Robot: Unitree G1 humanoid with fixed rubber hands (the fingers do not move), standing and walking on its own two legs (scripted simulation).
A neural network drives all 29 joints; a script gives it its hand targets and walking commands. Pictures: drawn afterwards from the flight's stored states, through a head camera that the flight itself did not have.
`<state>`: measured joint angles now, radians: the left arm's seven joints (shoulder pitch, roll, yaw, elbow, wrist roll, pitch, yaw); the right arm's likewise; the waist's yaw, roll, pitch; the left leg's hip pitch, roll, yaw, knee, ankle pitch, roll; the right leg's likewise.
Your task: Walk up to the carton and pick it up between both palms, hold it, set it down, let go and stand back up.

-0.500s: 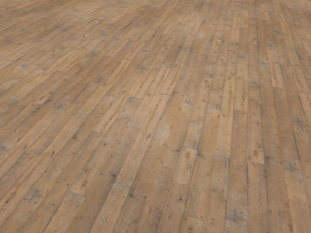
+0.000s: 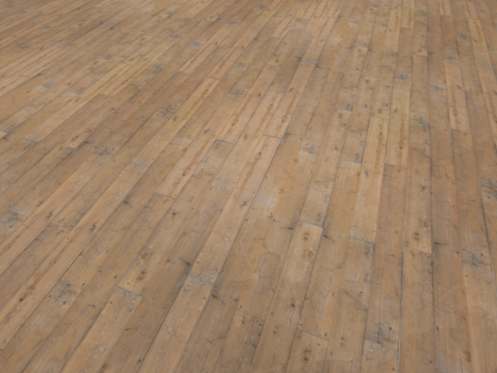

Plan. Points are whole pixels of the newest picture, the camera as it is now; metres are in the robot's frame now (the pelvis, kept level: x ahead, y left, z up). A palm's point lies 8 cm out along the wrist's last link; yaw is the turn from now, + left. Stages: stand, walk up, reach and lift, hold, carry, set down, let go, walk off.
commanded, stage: walk up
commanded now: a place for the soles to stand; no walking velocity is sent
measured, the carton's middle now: out of the picture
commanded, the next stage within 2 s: none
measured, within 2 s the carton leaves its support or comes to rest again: neither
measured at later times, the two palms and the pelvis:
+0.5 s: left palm out of the picture -0.05 +0.40 -0.12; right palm out of the picture +0.06 -0.16 -0.11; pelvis -0.08 +0.08 +0.00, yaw +22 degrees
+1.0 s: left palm out of the picture -0.34 +0.36 -0.10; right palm out of the picture +0.10 -0.02 -0.11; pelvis -0.17 +0.12 +0.00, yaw +50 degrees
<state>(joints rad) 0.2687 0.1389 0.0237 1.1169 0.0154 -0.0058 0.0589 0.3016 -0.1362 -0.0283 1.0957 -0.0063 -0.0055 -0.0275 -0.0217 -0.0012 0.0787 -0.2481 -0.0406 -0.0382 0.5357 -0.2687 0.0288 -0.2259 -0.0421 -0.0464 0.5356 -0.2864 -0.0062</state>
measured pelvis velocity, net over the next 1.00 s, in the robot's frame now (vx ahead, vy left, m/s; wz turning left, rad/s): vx -0.17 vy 0.12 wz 0.88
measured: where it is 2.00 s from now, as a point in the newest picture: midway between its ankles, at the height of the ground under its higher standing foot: outside the picture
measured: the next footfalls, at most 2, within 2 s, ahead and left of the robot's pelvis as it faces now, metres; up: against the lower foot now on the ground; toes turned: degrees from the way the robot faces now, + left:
left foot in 0.34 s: -0.03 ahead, +0.24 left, +0.00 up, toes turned +18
right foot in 0.64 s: +0.01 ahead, +0.07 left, +0.00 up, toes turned +28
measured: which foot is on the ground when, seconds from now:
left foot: down 0.00-0.06, up 0.08-0.32, down 0.34-0.64, up 0.66-1.00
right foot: down 0.00-0.34, up 0.36-0.62, down 0.64-1.00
